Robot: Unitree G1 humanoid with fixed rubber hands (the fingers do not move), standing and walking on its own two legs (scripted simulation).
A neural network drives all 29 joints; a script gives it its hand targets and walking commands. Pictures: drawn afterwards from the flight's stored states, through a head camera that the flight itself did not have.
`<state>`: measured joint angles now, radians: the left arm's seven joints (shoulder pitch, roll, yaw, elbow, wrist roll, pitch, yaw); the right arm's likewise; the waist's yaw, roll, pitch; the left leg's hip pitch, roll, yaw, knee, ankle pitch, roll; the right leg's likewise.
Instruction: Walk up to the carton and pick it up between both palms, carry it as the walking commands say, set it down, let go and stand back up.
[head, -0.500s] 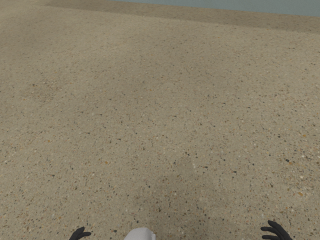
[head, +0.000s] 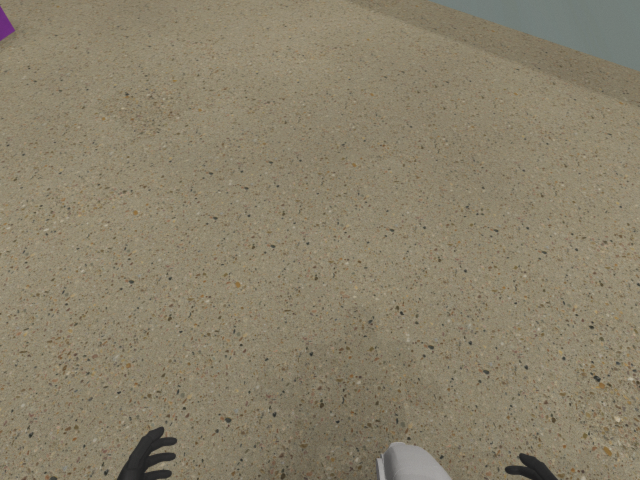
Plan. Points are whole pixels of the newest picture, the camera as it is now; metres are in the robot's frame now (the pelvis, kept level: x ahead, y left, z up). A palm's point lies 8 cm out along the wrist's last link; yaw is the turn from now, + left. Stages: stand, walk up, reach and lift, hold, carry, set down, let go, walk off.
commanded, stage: walk up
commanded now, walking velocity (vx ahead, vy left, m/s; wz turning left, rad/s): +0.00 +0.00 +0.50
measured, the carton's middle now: out of the picture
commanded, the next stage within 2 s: none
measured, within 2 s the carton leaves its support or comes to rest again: neither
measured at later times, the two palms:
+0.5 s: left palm out of the picture -0.09 +0.27 -0.09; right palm (434, 338) +0.31 -0.17 -0.12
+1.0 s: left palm (18, 328) +0.35 +0.47 -0.11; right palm (371, 332) +0.33 -0.07 -0.12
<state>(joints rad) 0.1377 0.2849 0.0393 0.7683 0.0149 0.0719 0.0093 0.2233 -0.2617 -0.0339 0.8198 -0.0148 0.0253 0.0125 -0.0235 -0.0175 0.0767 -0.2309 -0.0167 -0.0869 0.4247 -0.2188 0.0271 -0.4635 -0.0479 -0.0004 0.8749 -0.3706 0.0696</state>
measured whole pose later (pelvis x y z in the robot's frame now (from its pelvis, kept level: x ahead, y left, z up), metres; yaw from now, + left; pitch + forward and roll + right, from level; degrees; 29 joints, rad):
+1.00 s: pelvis +0.28 +0.19 +0.00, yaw +25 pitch -1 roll -1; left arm 0.05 0.24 0.04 0.83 0.02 -0.03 -0.04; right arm 0.45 -0.23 -0.03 1.01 -0.02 -0.07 0.01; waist -0.07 -0.02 0.07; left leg -0.02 -0.05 -0.04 0.31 -0.27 0.06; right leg -0.59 -0.11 -0.07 0.78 -0.14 0.07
